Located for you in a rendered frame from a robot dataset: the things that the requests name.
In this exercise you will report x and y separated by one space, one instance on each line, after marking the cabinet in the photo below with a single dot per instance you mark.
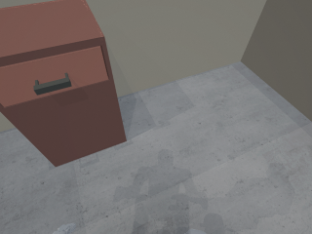
69 125

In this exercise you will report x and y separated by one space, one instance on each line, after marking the handle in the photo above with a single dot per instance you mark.
47 87

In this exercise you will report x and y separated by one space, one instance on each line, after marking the drawer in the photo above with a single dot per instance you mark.
83 67

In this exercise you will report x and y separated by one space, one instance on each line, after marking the left robot hand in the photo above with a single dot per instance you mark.
66 229

